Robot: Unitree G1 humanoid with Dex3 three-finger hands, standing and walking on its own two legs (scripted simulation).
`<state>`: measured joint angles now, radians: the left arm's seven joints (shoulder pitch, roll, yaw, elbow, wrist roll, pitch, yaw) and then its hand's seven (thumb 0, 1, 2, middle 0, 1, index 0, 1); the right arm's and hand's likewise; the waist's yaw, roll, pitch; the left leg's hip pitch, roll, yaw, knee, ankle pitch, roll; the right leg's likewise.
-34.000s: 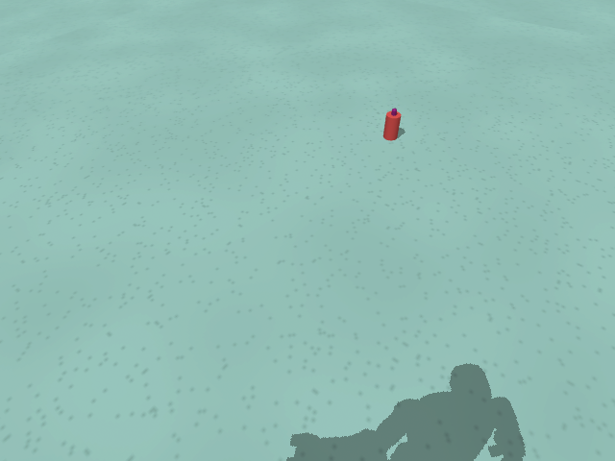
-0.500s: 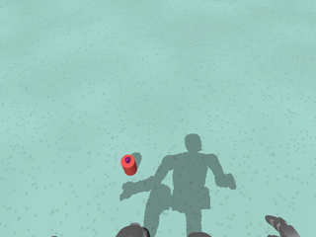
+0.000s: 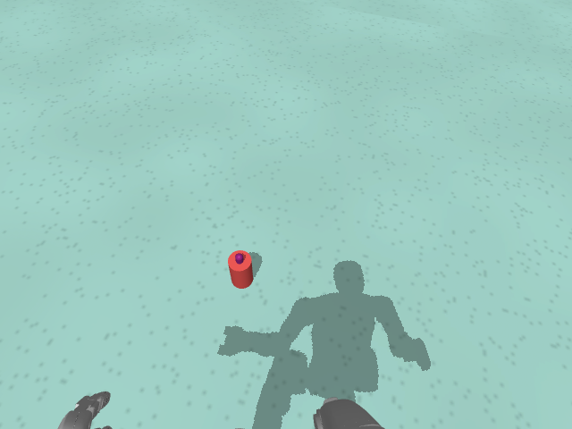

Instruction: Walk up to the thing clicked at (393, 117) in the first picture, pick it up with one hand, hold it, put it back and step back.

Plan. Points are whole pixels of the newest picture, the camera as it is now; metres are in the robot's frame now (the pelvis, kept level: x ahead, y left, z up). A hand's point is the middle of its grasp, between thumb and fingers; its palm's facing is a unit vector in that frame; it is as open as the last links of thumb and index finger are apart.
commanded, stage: step back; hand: left
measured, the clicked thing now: (240, 267) +0.69 +0.14 -0.67
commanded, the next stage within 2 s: none
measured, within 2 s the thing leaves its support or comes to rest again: neither
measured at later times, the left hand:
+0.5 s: hand out of the picture -0.08 +0.23 -0.13, palm faces -0.03 -0.90 -0.43, open 7.4 cm
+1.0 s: hand out of the picture -0.25 +0.20 -0.15, palm faces -0.04 -0.91 -0.40, open 7.4 cm
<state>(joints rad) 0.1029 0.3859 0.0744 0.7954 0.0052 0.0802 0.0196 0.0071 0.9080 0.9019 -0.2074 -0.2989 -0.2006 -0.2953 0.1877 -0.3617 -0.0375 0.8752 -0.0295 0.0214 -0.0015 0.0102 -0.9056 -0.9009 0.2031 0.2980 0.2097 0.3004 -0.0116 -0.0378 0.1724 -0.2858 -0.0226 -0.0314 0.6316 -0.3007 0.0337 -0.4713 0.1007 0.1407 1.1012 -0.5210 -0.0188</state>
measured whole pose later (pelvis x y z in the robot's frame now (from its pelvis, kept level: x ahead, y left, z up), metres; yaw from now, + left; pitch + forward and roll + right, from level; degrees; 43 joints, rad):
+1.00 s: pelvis -0.34 -0.07 -0.01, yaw -3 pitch -3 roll -2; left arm 0.19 0.36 0.06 0.90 0.03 0.03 0.00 0.01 0.91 0.90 -0.21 -0.30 -0.20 -0.30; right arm 0.08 -0.41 -0.05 0.85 -0.02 0.06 -0.01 0.01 -0.90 -0.90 0.20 0.30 0.21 0.30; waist 0.02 0.06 0.14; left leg -0.49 0.03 -0.08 0.81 -0.40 0.00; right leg -0.23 0.04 0.02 0.68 -0.41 -0.01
